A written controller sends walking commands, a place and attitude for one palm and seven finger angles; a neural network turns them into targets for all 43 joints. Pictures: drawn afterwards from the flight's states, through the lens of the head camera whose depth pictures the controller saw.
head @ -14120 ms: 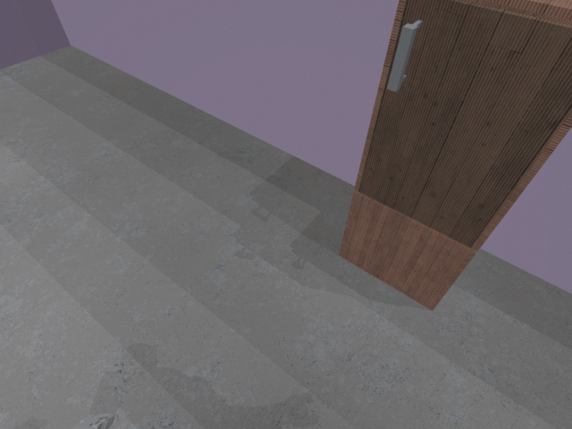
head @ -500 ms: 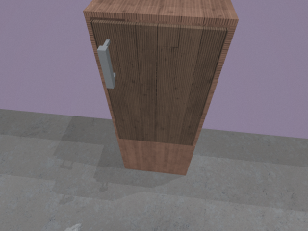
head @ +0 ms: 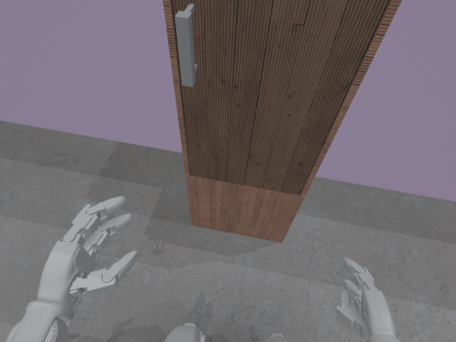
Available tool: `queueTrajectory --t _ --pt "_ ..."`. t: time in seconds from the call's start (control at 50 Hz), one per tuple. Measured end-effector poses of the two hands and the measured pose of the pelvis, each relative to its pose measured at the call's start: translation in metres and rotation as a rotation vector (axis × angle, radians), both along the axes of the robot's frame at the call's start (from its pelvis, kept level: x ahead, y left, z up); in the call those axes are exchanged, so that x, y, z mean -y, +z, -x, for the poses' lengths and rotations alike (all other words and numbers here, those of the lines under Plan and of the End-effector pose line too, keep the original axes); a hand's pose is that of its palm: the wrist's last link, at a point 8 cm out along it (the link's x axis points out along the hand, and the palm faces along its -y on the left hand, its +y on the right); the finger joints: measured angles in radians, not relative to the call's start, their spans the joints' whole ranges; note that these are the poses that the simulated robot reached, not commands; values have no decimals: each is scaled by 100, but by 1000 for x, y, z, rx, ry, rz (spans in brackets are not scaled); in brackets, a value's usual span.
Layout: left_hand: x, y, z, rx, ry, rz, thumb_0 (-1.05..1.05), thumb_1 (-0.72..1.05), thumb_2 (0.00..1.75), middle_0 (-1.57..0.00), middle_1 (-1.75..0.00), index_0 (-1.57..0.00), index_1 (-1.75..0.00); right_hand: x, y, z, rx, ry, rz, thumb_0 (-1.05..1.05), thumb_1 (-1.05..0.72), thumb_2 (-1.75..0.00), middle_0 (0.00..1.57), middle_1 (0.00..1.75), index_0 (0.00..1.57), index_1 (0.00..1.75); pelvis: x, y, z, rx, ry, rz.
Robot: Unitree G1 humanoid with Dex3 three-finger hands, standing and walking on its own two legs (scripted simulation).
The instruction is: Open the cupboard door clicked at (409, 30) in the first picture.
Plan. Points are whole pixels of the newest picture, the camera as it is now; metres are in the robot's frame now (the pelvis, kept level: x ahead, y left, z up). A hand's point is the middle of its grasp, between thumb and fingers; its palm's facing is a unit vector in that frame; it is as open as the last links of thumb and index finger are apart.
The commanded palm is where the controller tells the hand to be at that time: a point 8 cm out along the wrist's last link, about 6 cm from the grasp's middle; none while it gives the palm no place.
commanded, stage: raise the hand with hooked fingers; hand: left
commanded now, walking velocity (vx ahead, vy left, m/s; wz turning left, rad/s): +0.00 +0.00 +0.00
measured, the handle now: (189, 46) +0.61 +0.15 +0.19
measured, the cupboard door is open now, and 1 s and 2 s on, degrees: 0 0 0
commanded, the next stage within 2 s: move the hooked fingers beside the handle in 1.52 s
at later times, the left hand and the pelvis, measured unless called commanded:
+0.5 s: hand (78, 205) +0.27 +0.25 +0.12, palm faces -0.05 -1.00 -0.05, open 12.5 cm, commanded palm +0.24 +0.30 +0.14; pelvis +0.02 +0.03 +0.03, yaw -1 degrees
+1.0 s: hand (44, 142) +0.31 +0.28 +0.20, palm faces -0.02 -1.00 -0.07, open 13.9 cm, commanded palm +0.28 +0.33 +0.21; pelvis +0.02 +0.01 +0.05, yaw -1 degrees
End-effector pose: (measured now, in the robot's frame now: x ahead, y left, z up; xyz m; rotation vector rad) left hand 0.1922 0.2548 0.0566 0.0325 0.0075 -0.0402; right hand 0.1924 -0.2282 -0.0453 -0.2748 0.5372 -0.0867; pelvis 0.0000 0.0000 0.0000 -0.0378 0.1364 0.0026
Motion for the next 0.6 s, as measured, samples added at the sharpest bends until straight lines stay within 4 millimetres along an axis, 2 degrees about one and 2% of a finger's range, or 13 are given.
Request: queueTrajectory --t 0.12,0.26,0.34,0.44,0.6 --pt "-10 16 -31 -46 -64 -5 1 28 64 -24 -70 -25 -70 -18 -10 34 -90 -46 -60 1 -90 -90 20 30 20 30 -8 11 -2 11 -13 2" --pt "-28 38 -43 -32 -28 -11 1 12 57 -25 -81 -26 -81 -16 -5 54 -113 -83 -53 1 -90 -90 20 31 20 30 -18 22 -9 28 -29 -4" --pt "-36 47 -47 -17 -22 -14 1 3 53 -26 -87 -26 -87 -10 2 51 -101 -85 -22 1 -90 -90 20 31 20 30 -22 25 -11 42 -28 -3" --pt "-44 60 -54 1 -18 -16 1 -9 48 -27 -94 -27 -94 -7 15 37 -57 -80 4 1 -90 -90 20 30 20 30 -26 30 -14 67 -24 -1" --pt "-61 89 -66 38 2 -15 0 -28 40 -28 -106 -29 -106 -17 35 9 19 -44 -7 1 -90 -90 20 30 20 30 -25 39 -19 108 -20 -3"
